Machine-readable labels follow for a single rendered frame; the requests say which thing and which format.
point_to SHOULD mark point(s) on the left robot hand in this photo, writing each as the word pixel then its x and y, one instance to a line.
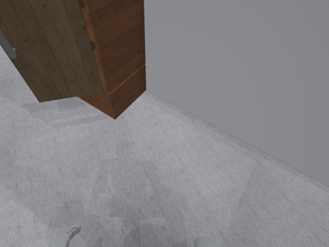
pixel 63 239

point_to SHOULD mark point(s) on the handle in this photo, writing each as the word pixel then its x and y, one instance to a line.
pixel 7 47

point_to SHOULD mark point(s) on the cupboard door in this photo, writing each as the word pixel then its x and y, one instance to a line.
pixel 54 53

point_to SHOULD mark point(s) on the right robot thigh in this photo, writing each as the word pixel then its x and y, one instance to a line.
pixel 204 242

